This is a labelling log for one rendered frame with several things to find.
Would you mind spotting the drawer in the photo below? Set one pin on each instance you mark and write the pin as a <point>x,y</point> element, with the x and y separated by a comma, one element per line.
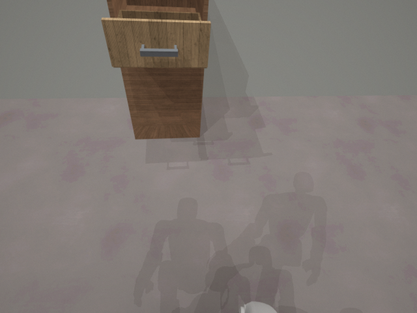
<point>161,30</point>

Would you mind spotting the handle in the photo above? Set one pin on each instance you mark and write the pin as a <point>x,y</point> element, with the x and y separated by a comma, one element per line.
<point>153,52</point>

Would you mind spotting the cabinet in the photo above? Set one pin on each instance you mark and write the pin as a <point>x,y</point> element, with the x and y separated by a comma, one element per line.
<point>163,102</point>

